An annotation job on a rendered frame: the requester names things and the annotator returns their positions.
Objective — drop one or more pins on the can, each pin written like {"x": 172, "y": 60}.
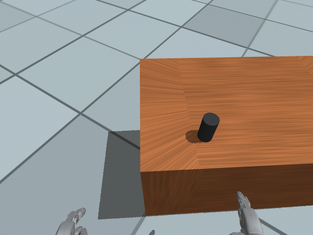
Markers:
{"x": 208, "y": 127}

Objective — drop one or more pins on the right robot hand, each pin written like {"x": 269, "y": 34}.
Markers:
{"x": 249, "y": 220}

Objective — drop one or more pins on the left robot hand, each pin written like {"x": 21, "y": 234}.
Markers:
{"x": 67, "y": 227}

